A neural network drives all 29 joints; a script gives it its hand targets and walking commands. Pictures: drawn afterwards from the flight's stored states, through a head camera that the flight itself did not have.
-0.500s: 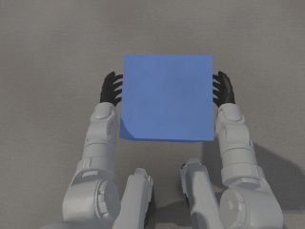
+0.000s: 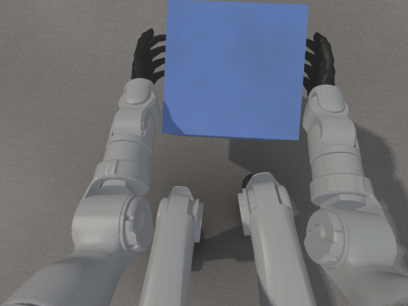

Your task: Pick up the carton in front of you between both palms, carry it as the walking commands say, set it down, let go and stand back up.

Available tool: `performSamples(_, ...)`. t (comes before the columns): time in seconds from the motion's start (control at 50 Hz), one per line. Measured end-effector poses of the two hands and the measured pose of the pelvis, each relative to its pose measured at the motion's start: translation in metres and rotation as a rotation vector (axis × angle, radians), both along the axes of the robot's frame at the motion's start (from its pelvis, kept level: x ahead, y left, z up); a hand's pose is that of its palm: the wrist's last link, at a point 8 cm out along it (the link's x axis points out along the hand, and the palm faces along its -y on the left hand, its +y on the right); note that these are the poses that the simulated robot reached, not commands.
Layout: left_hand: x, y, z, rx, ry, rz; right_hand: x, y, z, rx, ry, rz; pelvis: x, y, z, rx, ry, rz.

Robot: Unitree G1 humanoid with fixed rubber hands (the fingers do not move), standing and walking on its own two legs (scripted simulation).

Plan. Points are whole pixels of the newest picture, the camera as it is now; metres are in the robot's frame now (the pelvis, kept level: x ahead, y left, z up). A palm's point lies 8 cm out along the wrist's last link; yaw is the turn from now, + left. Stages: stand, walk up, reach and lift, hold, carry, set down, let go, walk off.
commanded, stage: set down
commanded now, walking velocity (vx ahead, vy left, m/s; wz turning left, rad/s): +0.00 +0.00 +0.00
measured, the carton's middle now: (228, 87) +0.49 -0.08 -0.21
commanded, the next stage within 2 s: none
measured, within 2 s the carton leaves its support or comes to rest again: rests again in 1.42 s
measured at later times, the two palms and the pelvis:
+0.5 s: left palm (162, 82) +0.53 +0.06 -0.23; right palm (306, 85) +0.47 -0.24 -0.22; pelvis -0.01 +0.00 -0.07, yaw +0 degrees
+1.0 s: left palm (163, 89) +0.52 +0.06 -0.26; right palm (304, 89) +0.47 -0.24 -0.25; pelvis +0.00 +0.01 -0.08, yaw +1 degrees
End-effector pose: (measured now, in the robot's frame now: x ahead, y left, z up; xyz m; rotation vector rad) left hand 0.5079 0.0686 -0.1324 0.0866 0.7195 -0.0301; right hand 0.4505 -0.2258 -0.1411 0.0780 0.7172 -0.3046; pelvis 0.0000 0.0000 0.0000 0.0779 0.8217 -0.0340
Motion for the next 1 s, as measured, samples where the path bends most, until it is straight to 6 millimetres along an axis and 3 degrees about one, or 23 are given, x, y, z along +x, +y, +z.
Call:
performSamples(0.22, 0.014, -0.011, -0.068, 0.009, 0.023, -0.027, 0.008, -0.009, -0.066, -0.009, 0.027, -0.016, -0.007, 0.002, -0.044, -0.009, -0.020, 0.019)
performSamples(0.34, 0.015, -0.010, -0.092, 0.000, 0.044, -0.031, 0.010, -0.009, -0.084, -0.023, 0.050, -0.011, -0.006, -0.001, -0.057, -0.027, -0.048, 0.047)
performSamples(0.48, 0.017, -0.009, -0.100, -0.002, 0.036, -0.046, 0.018, -0.010, -0.082, -0.032, 0.043, -0.013, -0.005, 0.002, -0.065, -0.050, -0.045, 0.059)
performSamples(0.76, 0.016, -0.006, -0.106, 0.019, 0.071, -0.072, 0.011, -0.008, -0.094, -0.025, 0.092, 0.019, -0.007, 0.009, -0.068, -0.055, -0.050, 0.068)
performSamples(1.0, 0.009, -0.005, -0.126, 0.007, 0.099, -0.102, 0.015, -0.012, -0.107, -0.030, 0.125, 0.053, -0.005, 0.007, -0.075, -0.059, -0.072, 0.069)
